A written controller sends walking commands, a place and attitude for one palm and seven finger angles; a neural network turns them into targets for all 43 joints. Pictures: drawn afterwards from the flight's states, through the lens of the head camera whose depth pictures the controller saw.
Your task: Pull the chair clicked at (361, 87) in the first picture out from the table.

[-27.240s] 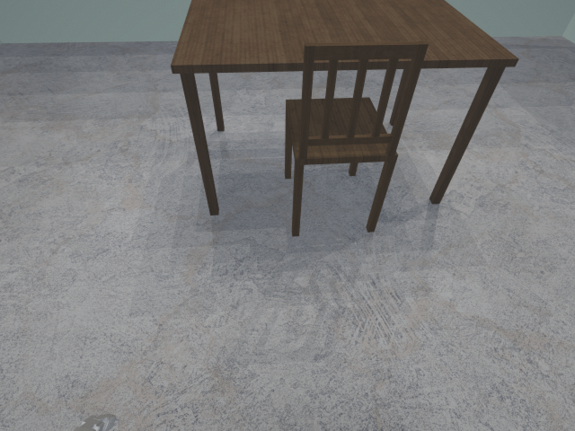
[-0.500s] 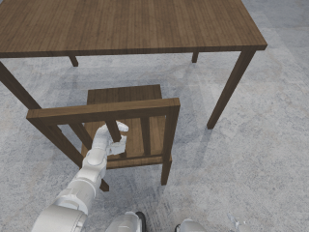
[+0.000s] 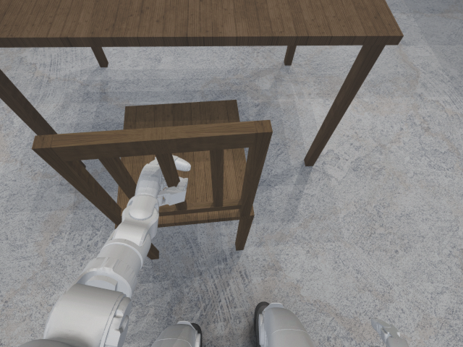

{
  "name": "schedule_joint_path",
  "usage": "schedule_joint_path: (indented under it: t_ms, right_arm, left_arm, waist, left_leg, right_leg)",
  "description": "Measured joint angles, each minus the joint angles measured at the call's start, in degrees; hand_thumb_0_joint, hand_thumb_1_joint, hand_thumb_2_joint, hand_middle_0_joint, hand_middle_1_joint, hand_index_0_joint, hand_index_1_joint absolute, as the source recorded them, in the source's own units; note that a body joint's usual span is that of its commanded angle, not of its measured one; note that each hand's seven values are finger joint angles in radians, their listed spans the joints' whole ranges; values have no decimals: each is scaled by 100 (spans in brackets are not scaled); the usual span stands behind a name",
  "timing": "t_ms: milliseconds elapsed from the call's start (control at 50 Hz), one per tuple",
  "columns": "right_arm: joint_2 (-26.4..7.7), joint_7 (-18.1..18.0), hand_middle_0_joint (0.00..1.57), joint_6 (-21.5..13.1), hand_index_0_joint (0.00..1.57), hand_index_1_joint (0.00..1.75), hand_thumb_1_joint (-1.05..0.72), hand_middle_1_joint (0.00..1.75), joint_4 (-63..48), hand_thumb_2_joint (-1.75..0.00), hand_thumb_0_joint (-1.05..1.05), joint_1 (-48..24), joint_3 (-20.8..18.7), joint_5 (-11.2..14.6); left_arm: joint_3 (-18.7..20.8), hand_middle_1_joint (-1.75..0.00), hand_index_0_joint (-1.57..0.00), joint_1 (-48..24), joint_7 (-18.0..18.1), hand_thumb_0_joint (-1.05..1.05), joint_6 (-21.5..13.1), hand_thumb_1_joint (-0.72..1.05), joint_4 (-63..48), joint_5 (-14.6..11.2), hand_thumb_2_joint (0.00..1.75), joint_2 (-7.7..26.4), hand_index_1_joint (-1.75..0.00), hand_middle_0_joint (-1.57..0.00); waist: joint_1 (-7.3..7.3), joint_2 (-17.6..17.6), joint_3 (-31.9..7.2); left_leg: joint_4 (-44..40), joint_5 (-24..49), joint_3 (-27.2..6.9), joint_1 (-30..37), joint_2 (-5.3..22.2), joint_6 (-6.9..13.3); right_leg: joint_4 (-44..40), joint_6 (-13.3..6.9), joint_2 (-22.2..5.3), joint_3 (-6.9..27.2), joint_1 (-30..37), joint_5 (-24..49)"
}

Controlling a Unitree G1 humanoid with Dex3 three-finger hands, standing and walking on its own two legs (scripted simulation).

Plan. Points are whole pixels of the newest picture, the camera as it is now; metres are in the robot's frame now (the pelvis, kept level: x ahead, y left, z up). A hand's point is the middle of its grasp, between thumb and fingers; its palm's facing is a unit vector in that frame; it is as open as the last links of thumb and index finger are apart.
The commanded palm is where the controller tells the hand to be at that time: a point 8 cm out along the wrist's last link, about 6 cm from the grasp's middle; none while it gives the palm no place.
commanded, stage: step backward, pulling the chair out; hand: left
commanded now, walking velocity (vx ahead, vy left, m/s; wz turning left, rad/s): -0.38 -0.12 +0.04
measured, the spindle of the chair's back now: (174, 183) +0.42 +0.12 -0.09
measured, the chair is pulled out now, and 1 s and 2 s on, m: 0.25 0.37 0.58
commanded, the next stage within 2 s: stop walking, hand still on the chair in 1.74 s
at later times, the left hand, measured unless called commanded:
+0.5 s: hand (174, 231) +0.31 +0.10 -0.06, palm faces -0.06 -0.98 -0.20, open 5.6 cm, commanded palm +0.32 +0.15 -0.06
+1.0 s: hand (169, 252) +0.27 +0.11 -0.06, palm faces -0.04 -0.98 -0.19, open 5.6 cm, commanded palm +0.27 +0.16 -0.06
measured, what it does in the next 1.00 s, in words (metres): walks backwards: left foot, then right foot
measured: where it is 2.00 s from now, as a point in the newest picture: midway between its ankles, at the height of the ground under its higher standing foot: outside the picture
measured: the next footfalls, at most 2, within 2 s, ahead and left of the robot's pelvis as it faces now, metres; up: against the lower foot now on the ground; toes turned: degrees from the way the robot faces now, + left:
left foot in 0.70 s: -0.05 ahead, +0.12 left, +0.00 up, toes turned -1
right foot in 0.88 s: -0.07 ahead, -0.14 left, +0.00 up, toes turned -2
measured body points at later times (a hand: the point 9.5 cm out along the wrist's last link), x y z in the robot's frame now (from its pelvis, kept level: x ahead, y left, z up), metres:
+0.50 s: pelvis -0.06 -0.01 -0.01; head +0.01 -0.02 +0.43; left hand +0.31 +0.16 -0.05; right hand +0.01 -0.28 -0.14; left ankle +0.01 +0.13 -0.73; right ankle +0.05 -0.14 -0.73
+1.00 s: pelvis -0.11 -0.01 +0.00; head -0.02 -0.01 +0.44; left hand +0.27 +0.16 -0.04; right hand -0.03 -0.26 -0.14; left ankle -0.09 +0.12 -0.72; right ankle -0.08 -0.14 -0.73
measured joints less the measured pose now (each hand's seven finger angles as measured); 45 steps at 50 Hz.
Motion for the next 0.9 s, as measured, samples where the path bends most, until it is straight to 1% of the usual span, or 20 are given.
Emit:
schedule_joint_path:
  t_ms: [40,80,180,280,320,340,420,440,480,520,620,660,680,700,720,760,800,820,880,900]
  right_arm:
    - [194,74,20,39,20,30,-91,30,-65,-90,1,40,37,-25]
    - [372,117,20,71,20,30,-91,30,-78,-90,1,52,106,-21]
    - [586,77,20,67,20,30,-91,30,38,-90,1,-21,254,49]
    - [401,-3,21,-33,21,30,-91,30,205,-90,1,-55,259,89]
    - [287,-42,21,-79,20,30,-91,30,222,-90,1,15,255,76]
    - [236,-63,21,-89,20,30,-91,30,210,-90,1,62,243,68]
    - [167,-102,20,-79,20,30,-91,30,131,-90,1,214,153,58]
    - [181,-102,20,-89,20,30,-91,30,136,-90,1,246,143,59]
    - [235,-90,20,-117,20,30,-91,30,181,-90,1,240,138,64]
    - [270,-73,20,-132,20,30,-91,30,234,-90,1,172,142,75]
    - [152,-49,20,-188,20,30,-91,30,302,-90,1,41,123,96]
    - [80,-55,20,-225,20,30,-91,30,328,-90,1,76,160,88]
    - [39,-68,20,-254,20,30,-91,30,326,-90,1,128,186,89]
    - [19,-88,20,-284,20,30,-91,30,327,-90,1,175,200,82]
    - [36,-109,20,-284,20,30,-91,30,322,-90,1,192,207,68]
    - [99,-113,20,-237,20,30,-91,30,277,-90,1,238,196,33]
    - [190,-73,20,-205,20,30,-91,30,255,-90,1,285,174,-31]
    - [238,-45,20,-208,20,30,-91,30,264,-90,1,303,170,-57]
    - [395,71,20,-235,20,30,-91,30,343,-90,1,339,207,-72]
    - [430,99,20,-234,20,30,-91,30,391,-90,1,274,230,-62]
  left_arm:
    - [80,-119,-49,82,-24,4,-27,66,35,8,75,24,-144,-27]
    - [152,-118,-49,170,-39,4,-77,65,71,-5,76,53,-144,-28]
    - [288,-117,-49,222,-62,4,-188,64,200,-70,77,66,-144,-29]
    - [303,-117,-49,195,-55,4,-266,64,326,-70,76,-29,-144,-29]
    - [255,-118,-49,227,-44,4,-280,64,331,-34,76,-62,-144,-29]
    - [214,-118,-49,256,-41,4,-286,64,320,-21,76,-70,-144,-29]
    - [119,-118,-49,356,-41,4,-281,64,275,-37,76,-76,-144,-29]
    - [116,-118,-49,370,-54,4,-285,64,280,-33,76,-72,-144,-29]
    - [127,-119,-49,360,-84,4,-318,63,321,5,77,-14,-144,-30]
    - [149,-119,-49,343,-80,4,-321,62,374,-8,78,59,-144,-31]
    - [232,-119,-49,349,-7,4,-328,63,425,-21,78,16,-144,-30]
    - [210,-119,-49,350,1,5,-298,63,431,27,77,-35,-144,-29]
    - [170,-120,-49,340,-2,5,-284,63,435,55,77,-64,-144,-29]
    - [115,-121,-49,310,-16,4,-269,63,426,91,77,-79,-144,-29]
    - [77,-122,-49,269,-24,4,-247,63,405,110,77,-76,-144,-28]
    - [32,-122,-49,235,-23,4,-183,64,343,102,77,-81,-144,-27]
    - [37,-122,-49,276,-32,5,-136,65,303,40,76,-99,-144,-26]
    - [41,-121,-49,275,-40,6,-156,65,335,27,76,-113,-144,-26]
    - [92,-121,-49,215,-87,6,-257,64,502,46,77,-115,-144,-26]
    - [128,-120,-49,173,-90,6,-287,64,550,44,77,-88,-144,-27]
  waist:
    - [14,27,-41]
    - [36,93,-80]
    - [-40,275,-140]
    - [-94,287,-144]
    - [-79,246,-187]
    - [-55,233,-217]
    - [73,253,-245]
    - [94,257,-254]
    - [150,214,-222]
    - [116,199,-191]
    - [-2,188,-267]
    - [-47,169,-368]
    - [-76,184,-441]
    - [-106,171,-494]
    - [-95,99,-473]
    - [-4,60,-393]
    - [73,150,-372]
    - [106,215,-361]
    - [223,300,-373]
    - [247,351,-338]
  left_leg:
    - [117,-52,22,-20,65,-28]
    - [254,-116,36,-68,160,-79]
    - [405,-51,-52,-313,252,-180]
    - [462,-273,-10,-463,142,-111]
    - [216,273,76,-424,126,-67]
    - [188,441,108,-440,124,-48]
    - [283,317,159,-481,198,-29]
    - [323,304,135,-499,213,-42]
    - [414,288,130,-496,244,-86]
    - [501,280,88,-511,269,-140]
    - [1361,-920,22,-696,44,-122]
    - [1157,-1023,76,-415,-22,-108]
    - [761,-929,99,-182,-10,-94]
    - [374,-498,92,-67,-30,-34]
    - [317,-213,106,-94,-93,49]
    - [361,-149,135,-109,-97,148]
    - [311,-177,125,-89,1,158]
    - [279,-169,101,-83,59,142]
    - [357,-160,63,-152,181,55]
    - [461,-165,52,-211,261,12]
  right_leg:
    - [-52,-32,69,16,92,-84]
    - [-151,47,156,12,146,-149]
    - [-162,-12,242,-76,-6,14]
    - [-293,42,125,-43,-80,225]
    - [-347,90,77,-3,-107,307]
    - [-282,104,65,13,-161,212]
    - [218,23,159,70,-267,-755]
    - [234,18,190,74,-169,-723]
    - [22,31,219,75,-63,7]
    - [56,10,238,32,-53,209]
    - [-197,-13,144,7,-126,279]
    - [-393,39,88,-1,-147,431]
    - [-437,72,66,-39,-187,471]
    - [-409,100,16,-79,-257,472]
    - [-266,101,-28,-43,-338,270]
    - [335,51,46,27,-408,-307]
    - [856,6,197,22,-297,-944]
    - [885,-29,258,-3,-141,-1030]
    - [96,-106,318,-45,569,-339]
    - [-122,-70,393,-60,678,-455]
